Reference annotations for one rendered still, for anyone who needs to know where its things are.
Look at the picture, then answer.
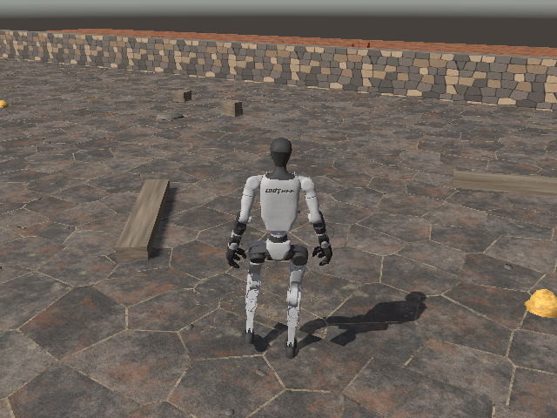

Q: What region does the robot right hand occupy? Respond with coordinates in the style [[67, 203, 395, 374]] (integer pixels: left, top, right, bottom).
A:
[[312, 245, 332, 266]]

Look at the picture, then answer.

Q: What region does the robot left forearm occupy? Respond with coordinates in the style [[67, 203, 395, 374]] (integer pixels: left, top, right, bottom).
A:
[[228, 211, 246, 250]]

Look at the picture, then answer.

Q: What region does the robot left upper arm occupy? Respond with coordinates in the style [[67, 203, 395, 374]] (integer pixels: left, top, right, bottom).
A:
[[238, 175, 262, 224]]

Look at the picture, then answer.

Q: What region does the robot right forearm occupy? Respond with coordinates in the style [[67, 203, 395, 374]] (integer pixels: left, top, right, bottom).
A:
[[313, 211, 331, 248]]

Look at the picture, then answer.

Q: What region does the humanoid robot torso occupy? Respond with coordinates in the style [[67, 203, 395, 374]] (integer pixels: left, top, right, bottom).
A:
[[259, 172, 300, 261]]

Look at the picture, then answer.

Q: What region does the robot right upper arm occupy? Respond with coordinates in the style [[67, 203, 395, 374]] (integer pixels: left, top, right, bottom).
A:
[[299, 176, 322, 224]]

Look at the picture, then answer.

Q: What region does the robot left hand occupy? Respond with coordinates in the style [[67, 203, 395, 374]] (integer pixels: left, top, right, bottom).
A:
[[226, 247, 246, 268]]

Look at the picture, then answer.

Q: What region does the right robot shin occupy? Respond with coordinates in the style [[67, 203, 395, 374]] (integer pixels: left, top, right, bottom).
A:
[[287, 291, 301, 347]]

